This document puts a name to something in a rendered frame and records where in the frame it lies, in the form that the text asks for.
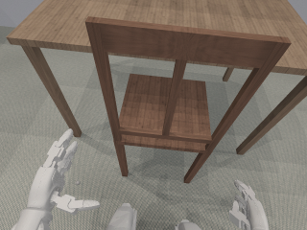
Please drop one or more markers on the robot left forearm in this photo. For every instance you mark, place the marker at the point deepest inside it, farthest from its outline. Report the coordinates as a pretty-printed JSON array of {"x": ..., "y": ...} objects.
[{"x": 33, "y": 218}]

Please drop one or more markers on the table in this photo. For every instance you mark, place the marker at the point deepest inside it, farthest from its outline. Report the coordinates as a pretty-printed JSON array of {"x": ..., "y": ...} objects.
[{"x": 60, "y": 25}]

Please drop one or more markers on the left robot hand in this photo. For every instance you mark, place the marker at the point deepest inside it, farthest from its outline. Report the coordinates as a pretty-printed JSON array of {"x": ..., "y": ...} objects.
[{"x": 50, "y": 175}]

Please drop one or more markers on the left robot thigh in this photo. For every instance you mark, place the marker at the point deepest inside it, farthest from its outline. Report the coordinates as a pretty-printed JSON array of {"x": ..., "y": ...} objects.
[{"x": 124, "y": 218}]

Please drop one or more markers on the right robot hand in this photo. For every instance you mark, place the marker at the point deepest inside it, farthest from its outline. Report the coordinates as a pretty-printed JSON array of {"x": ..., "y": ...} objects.
[{"x": 253, "y": 215}]

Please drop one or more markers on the chair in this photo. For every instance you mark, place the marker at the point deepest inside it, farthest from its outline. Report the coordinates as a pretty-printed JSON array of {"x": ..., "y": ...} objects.
[{"x": 172, "y": 113}]

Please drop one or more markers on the robot left shin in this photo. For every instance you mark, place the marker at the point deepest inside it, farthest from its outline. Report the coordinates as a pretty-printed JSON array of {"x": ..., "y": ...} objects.
[{"x": 126, "y": 205}]

